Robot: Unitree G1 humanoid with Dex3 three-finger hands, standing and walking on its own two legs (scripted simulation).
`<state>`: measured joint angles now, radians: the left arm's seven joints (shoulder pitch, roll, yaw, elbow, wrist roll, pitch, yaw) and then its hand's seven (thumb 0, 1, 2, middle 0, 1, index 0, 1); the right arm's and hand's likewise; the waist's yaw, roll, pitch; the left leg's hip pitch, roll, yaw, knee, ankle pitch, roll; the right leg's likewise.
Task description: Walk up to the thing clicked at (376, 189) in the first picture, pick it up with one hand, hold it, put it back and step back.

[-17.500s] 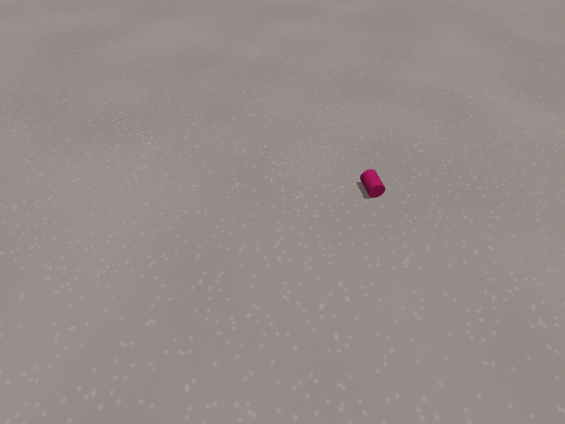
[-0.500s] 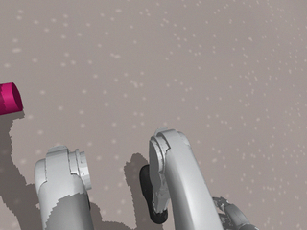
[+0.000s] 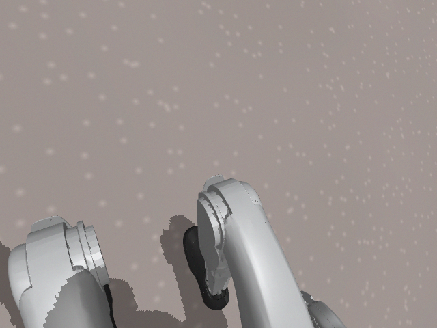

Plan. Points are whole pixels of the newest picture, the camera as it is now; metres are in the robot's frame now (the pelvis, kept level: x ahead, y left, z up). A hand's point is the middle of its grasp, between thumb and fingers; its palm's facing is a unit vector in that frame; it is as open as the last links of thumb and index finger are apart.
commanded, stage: rest palm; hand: left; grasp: from above
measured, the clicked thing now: out of the picture +0.46 +0.37 -0.27
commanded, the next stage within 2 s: close in 1.30 s
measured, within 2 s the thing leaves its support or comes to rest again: neither
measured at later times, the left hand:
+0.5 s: hand out of the picture +0.44 +0.36 -0.23, palm faces -0.46 -0.14 -0.88, open 14.4 cm
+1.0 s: hand out of the picture +0.45 +0.35 -0.25, palm faces -0.45 -0.15 -0.88, open 14.3 cm
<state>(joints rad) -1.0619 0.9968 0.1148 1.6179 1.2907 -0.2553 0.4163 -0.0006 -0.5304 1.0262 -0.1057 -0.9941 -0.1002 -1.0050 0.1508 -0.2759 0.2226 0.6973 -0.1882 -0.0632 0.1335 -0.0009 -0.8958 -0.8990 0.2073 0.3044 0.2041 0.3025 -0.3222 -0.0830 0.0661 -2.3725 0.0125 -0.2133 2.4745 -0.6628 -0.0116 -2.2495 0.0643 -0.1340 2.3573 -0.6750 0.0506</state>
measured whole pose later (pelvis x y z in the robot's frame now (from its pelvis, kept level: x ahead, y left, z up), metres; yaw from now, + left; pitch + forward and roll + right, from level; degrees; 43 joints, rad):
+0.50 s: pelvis +0.00 +0.00 -0.01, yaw -2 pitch +29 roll -13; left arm -1.05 1.04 0.12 1.67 1.31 -0.27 0.51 0.00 -0.58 1.06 -0.09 -0.95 -0.06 -0.98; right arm 0.06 -0.30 0.26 0.67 -0.23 -0.12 0.16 0.00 -0.90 -0.90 0.21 0.30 0.20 0.30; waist -0.33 -0.13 0.11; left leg -2.37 0.01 -0.25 2.52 -0.69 -0.01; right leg -2.23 0.07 -0.16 2.38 -0.69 0.05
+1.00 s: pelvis +0.00 +0.00 -0.01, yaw -3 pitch +28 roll -14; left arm -1.04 1.07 0.13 1.68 1.29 -0.27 0.54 0.00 -0.56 1.03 -0.08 -0.97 -0.07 -1.00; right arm 0.06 -0.32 0.31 0.66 -0.25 -0.15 0.19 0.00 -0.90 -0.90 0.21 0.30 0.20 0.30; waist -0.34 -0.15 0.14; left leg -2.36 0.02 -0.27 2.54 -0.71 -0.01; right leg -2.22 0.08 -0.18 2.38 -0.69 0.06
